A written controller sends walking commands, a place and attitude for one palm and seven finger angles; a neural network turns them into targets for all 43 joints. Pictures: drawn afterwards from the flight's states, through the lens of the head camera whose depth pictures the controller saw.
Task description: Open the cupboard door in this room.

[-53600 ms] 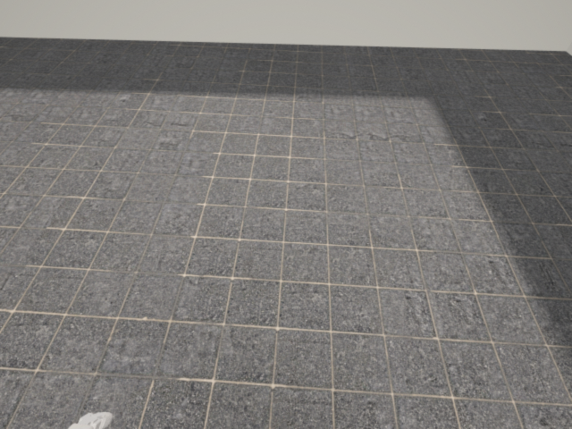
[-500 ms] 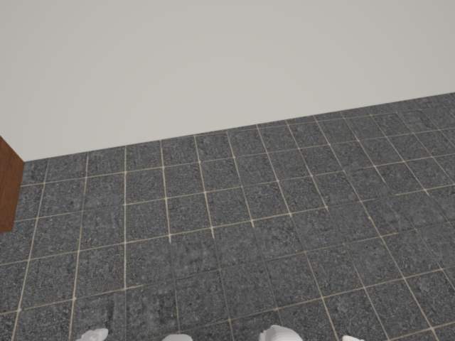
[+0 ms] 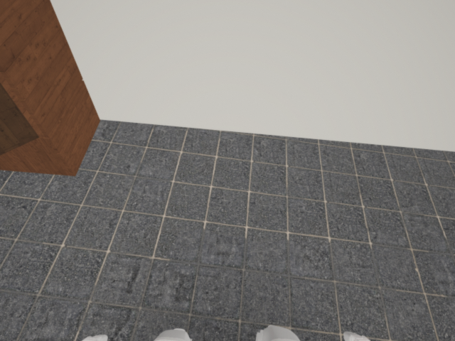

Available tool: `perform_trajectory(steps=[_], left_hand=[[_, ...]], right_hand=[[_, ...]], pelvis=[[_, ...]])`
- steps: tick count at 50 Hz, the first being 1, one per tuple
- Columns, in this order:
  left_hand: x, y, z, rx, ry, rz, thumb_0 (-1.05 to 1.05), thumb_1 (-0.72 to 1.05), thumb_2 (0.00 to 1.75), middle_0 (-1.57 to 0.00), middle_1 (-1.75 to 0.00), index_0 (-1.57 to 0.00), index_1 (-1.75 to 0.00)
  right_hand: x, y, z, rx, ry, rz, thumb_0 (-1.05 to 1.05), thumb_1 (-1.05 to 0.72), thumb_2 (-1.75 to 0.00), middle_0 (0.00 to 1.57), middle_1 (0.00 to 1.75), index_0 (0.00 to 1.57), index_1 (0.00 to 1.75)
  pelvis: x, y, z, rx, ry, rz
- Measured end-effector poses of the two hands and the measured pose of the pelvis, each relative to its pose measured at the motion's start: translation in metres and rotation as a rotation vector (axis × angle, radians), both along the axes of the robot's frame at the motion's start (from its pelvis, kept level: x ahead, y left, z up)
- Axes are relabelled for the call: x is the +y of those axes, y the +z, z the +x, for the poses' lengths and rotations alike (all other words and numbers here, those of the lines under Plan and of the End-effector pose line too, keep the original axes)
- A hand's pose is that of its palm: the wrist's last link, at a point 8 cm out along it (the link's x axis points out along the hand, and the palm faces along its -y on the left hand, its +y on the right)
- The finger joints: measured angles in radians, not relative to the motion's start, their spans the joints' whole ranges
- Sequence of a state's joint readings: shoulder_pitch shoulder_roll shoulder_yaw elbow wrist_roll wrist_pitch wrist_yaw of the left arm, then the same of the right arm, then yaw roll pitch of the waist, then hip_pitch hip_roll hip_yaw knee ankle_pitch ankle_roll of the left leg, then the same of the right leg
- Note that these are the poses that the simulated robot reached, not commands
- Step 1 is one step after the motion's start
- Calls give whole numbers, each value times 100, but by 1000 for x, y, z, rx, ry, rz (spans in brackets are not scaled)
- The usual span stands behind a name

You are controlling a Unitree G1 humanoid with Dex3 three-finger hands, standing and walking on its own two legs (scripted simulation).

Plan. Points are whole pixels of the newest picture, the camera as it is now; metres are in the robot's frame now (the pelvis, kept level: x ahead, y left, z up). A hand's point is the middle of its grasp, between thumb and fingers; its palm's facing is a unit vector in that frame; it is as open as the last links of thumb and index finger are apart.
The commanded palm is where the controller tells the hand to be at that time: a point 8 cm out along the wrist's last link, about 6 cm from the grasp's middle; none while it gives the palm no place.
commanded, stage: turn to face it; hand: left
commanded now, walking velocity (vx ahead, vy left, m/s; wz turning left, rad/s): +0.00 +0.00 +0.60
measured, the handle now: out of the picture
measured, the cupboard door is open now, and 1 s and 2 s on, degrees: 46 46 46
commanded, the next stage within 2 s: take the last steps up to it in 1.16 s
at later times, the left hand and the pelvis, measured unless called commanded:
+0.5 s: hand out of the picture +0.00 +0.19 -0.17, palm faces +0.33 -0.92 -0.22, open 7.4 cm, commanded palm none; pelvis +0.00 -0.02 -0.01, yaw +19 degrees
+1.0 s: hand out of the picture -0.06 +0.15 -0.16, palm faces +0.59 -0.77 -0.23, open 7.4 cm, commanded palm none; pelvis +0.01 -0.04 +0.00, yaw +36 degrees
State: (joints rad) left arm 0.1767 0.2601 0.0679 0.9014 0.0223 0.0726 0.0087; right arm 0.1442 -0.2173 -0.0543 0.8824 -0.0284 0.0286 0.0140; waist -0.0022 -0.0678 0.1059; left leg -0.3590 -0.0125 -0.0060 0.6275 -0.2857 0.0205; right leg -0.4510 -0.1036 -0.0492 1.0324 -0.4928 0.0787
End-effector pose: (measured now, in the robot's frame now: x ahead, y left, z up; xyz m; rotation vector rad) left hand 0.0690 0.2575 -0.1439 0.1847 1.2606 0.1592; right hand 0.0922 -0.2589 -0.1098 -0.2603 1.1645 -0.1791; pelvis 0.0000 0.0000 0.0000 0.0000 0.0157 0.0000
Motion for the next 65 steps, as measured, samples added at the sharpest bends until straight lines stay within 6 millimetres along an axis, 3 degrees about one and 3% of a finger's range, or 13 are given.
perform_trajectory(steps=[6,10,16,21,25,28,33,39,42,47,53,58,65], left_hand=[[-1,22,2,-67,61,32,1,91,90,-20,-30,-20,-30],[-9,28,-1,-127,93,79,1,91,90,-20,-30,-20,-30],[-24,36,-32,-105,175,82,0,91,90,-20,-30,-20,-30],[-31,25,-65,-62,250,32,0,91,90,-21,-30,-20,-30],[-23,2,-94,-24,325,3,0,91,90,-21,-30,-20,-30],[-18,0,-106,3,374,16,1,91,90,-21,-30,-20,-30],[-18,17,-108,-41,433,44,1,91,90,-20,-30,-20,-30],[-33,27,-117,-88,489,109,0,91,90,-20,-30,-20,-30],[-47,31,-130,-66,536,101,0,91,90,-20,-30,-20,-30],[-67,26,-150,-27,594,44,0,91,90,-20,-30,-20,-30],[-74,-2,-181,36,670,-18,0,91,90,-21,-30,-20,-30],[-73,8,-183,46,715,-8,1,91,90,-20,-30,-20,-30],[-84,20,-171,-11,735,59,0,91,90,-20,-30,-20,-30]], right_hand=[[-1,-4,1,50,56,29,0,-90,-89,20,30,20,30],[-14,-19,9,64,78,59,1,-90,-89,20,30,20,30],[-20,-15,36,76,147,60,1,-91,-89,20,30,20,30],[-2,-1,69,35,241,50,1,-91,-89,20,30,20,30],[18,-5,96,-39,329,23,1,-91,-89,20,30,20,30],[27,-2,100,-42,380,10,1,-91,-89,20,30,20,30],[29,-4,99,12,438,17,0,-91,-89,20,30,20,30],[21,-22,112,55,476,51,1,-90,-89,20,30,20,30],[25,-18,122,69,505,53,1,-91,-89,20,30,20,30],[48,-5,141,50,569,54,1,-91,-89,20,30,20,30],[85,-7,158,-26,668,41,1,-91,-89,20,30,20,30],[93,-6,152,3,715,44,0,-91,-89,20,30,20,30],[80,-25,151,72,712,86,1,-90,-89,20,30,20,30]], pelvis=[[-13,9,-1,6,71,-17],[-31,1,0,15,119,7],[-37,8,0,-18,213,18],[-33,11,2,-17,277,41],[-23,-6,1,-10,333,12],[-26,-4,-1,-12,367,10],[-36,4,-1,-9,431,-13],[-55,-2,7,-1,504,4],[-54,4,11,-10,547,11],[-49,11,15,-6,595,41],[-38,-4,10,-8,641,21],[-44,5,12,-5,676,6],[-58,2,25,-2,713,17]])
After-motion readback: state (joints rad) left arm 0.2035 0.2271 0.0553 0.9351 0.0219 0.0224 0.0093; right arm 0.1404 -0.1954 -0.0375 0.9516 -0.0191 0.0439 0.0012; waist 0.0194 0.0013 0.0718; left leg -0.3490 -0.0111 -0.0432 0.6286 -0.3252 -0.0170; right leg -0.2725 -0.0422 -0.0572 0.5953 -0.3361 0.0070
